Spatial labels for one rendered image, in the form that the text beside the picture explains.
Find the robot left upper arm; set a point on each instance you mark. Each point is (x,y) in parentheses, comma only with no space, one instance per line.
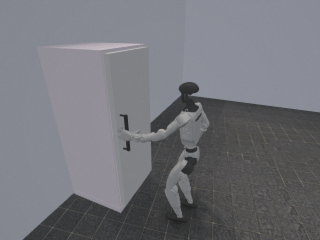
(180,121)

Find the robot left forearm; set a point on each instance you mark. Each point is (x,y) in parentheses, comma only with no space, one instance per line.
(154,137)

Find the fridge door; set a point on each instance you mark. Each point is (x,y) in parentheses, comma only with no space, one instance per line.
(128,87)

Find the left robot shin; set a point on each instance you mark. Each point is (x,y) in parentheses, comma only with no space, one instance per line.
(174,201)

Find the robot right forearm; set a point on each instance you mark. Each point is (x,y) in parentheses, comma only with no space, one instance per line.
(202,131)

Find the robot right upper arm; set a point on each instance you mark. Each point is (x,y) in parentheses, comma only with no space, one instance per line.
(204,120)

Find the robot left foot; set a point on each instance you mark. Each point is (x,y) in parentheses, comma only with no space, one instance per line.
(173,217)

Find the robot left hand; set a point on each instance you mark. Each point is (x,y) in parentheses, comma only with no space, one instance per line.
(125,135)

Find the handle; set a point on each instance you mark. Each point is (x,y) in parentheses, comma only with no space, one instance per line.
(126,125)

